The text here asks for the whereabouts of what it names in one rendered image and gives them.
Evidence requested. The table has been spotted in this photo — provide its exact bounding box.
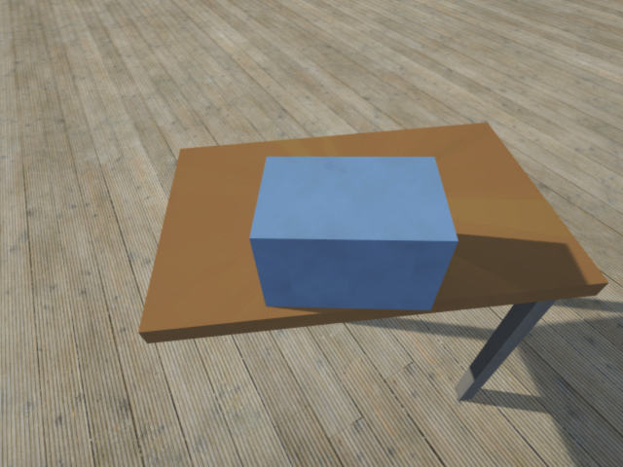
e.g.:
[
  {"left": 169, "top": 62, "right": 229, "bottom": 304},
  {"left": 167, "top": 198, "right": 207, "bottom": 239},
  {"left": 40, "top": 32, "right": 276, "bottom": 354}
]
[{"left": 138, "top": 123, "right": 609, "bottom": 401}]

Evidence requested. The carton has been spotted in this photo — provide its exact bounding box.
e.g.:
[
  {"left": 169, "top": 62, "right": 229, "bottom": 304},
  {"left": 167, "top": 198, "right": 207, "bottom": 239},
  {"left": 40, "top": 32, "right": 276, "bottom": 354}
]
[{"left": 249, "top": 157, "right": 458, "bottom": 310}]

